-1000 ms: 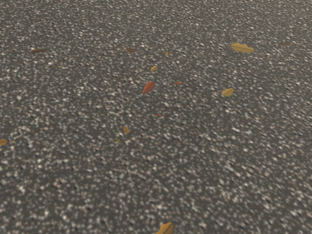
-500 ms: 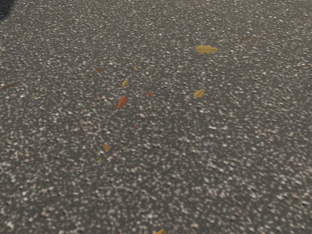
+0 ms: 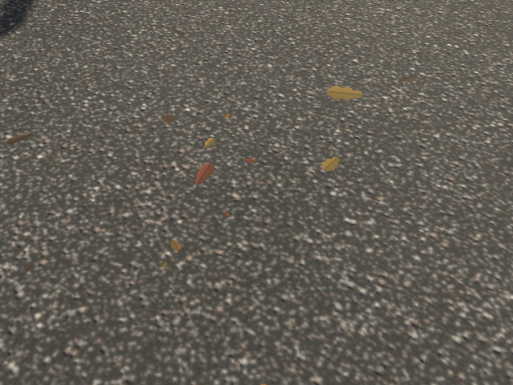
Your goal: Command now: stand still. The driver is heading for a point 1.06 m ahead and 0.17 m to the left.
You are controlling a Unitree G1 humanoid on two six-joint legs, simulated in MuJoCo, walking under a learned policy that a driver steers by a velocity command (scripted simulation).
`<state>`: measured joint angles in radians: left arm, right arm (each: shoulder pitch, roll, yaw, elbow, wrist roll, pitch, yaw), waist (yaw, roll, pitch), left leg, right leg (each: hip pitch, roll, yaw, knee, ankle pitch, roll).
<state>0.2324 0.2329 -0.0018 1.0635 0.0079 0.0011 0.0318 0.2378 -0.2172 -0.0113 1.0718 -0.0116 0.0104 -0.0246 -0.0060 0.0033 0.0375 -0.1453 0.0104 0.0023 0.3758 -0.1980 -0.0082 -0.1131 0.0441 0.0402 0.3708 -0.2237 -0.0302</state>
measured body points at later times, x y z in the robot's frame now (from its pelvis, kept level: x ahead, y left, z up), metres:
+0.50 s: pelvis +0.03 +0.02 -0.01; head +0.03 +0.03 +0.44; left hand -0.01 +0.26 -0.17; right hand +0.04 -0.22 -0.16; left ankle +0.01 +0.12 -0.74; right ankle -0.02 -0.10 -0.75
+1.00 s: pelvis +0.27 +0.02 -0.03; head +0.31 +0.01 +0.42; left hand +0.44 +0.25 -0.15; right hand +0.17 -0.21 -0.18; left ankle +0.05 +0.11 -0.68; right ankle +0.38 -0.04 -0.75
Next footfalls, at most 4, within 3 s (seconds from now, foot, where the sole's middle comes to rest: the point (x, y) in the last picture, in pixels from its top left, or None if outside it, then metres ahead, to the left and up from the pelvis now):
0.96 right None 0.41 -0.04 -0.78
1.50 left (225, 313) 0.73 0.12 -0.78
2.06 right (282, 228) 1.03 -0.05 -0.78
2.48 left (223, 217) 1.08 0.14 -0.78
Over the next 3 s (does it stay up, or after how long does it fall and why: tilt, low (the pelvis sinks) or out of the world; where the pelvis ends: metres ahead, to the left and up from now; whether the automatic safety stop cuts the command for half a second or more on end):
stays up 1.03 0.05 0.00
